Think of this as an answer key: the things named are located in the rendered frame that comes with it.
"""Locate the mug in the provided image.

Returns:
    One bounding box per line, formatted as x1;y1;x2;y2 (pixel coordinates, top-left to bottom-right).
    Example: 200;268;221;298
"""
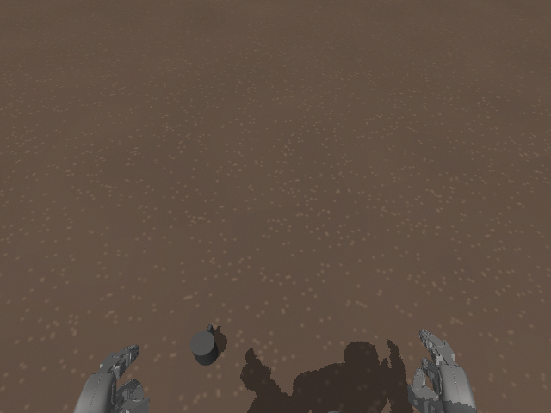
190;324;219;366

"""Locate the right robot hand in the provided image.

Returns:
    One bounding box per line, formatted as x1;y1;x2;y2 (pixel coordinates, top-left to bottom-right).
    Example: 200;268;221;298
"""
407;329;477;413

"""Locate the left robot hand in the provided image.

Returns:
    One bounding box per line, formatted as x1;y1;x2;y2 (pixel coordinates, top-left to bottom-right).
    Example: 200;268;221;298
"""
73;344;149;413

